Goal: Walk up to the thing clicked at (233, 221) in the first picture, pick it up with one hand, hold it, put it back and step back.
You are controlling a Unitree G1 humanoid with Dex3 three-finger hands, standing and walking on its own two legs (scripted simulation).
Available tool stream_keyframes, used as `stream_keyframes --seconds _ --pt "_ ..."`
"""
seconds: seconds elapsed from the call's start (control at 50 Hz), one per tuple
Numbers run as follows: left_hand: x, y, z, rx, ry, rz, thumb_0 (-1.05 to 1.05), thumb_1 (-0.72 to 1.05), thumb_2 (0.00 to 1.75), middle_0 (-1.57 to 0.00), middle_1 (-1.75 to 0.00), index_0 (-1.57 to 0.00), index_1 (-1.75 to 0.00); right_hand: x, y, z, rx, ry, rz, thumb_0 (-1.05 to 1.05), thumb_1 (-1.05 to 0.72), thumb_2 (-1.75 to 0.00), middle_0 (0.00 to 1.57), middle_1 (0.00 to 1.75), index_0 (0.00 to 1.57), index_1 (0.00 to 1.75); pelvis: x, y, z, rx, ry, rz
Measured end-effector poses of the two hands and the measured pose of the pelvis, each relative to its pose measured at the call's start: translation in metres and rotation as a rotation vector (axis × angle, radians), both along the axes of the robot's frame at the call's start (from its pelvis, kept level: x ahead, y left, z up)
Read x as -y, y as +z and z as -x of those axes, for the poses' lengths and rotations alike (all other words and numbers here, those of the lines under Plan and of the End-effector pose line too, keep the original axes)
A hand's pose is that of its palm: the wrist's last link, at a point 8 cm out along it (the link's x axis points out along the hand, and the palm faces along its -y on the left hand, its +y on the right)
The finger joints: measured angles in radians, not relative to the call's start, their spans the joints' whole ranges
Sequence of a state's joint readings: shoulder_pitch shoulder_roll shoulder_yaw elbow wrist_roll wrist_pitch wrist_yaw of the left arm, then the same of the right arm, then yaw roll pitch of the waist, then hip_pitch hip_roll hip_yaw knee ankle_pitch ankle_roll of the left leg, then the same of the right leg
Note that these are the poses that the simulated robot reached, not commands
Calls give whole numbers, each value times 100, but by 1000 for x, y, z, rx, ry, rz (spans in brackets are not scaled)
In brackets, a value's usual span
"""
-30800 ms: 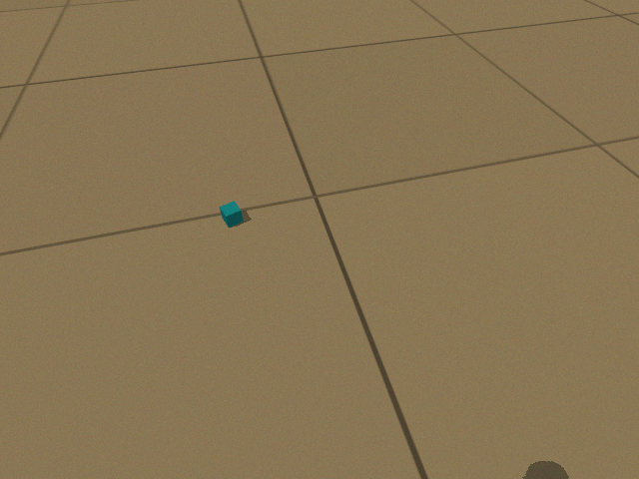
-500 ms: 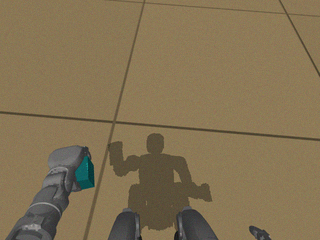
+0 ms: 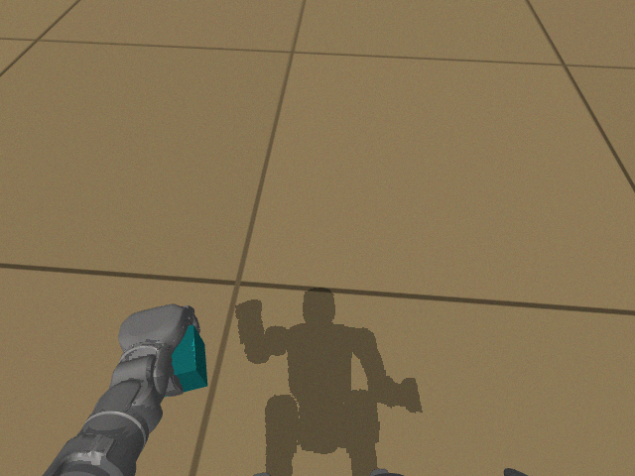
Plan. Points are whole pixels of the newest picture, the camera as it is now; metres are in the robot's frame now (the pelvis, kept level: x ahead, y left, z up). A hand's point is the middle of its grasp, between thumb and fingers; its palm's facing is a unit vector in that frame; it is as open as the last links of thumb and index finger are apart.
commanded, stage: hold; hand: left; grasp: from above
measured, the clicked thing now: (177, 361) +0.32 +0.22 -0.13
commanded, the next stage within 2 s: crouch in 1.98 s
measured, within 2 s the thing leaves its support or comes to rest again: neither
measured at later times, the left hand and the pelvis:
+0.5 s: hand (156, 342) +0.32 +0.22 -0.05, palm faces -0.44 -0.09 -0.89, open 10.1 cm; pelvis +0.02 +0.01 +0.02, yaw +0 degrees
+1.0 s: hand (147, 365) +0.28 +0.22 -0.03, palm faces -0.45 -0.08 -0.89, open 10.1 cm; pelvis -0.01 +0.00 +0.03, yaw +0 degrees
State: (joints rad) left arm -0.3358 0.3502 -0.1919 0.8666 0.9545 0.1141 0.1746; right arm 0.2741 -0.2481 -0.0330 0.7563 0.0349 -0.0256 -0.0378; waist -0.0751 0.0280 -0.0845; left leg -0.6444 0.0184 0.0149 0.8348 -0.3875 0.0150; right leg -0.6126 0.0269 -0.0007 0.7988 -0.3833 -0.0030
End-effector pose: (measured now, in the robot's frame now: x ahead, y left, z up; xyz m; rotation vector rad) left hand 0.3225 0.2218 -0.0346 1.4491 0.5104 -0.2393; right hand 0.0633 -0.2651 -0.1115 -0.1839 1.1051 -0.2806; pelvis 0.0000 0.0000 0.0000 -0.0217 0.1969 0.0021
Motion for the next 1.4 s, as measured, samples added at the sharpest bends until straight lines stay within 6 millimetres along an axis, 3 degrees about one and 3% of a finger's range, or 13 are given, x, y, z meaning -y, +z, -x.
stream_keyframes --seconds 0.36,0.52,0.98,1.4 --pt "-3 33 -7 23 -22 -18 0 -10 57 -76 -54 -78 -50 -5 21 -37 68 21 -18 1 -90 -90 20 30 20 30 -6 19 -17 58 -3 -6" --pt "-3 45 -4 21 -37 -13 0 -11 58 -76 -52 -78 -49 -6 28 -39 89 26 -26 1 -90 -90 20 30 20 30 -7 23 -15 87 -6 -7" --pt "0 62 32 15 -62 -10 0 -11 58 -77 -51 -79 -49 -10 35 -37 131 60 -50 1 -90 -90 20 30 20 30 -3 31 6 154 -8 -16" --pt "7 78 37 31 -66 -6 0 -10 57 -75 -53 -77 -50 -5 41 -60 179 76 -55 1 -90 -90 20 30 20 30 5 35 7 177 -5 -22"
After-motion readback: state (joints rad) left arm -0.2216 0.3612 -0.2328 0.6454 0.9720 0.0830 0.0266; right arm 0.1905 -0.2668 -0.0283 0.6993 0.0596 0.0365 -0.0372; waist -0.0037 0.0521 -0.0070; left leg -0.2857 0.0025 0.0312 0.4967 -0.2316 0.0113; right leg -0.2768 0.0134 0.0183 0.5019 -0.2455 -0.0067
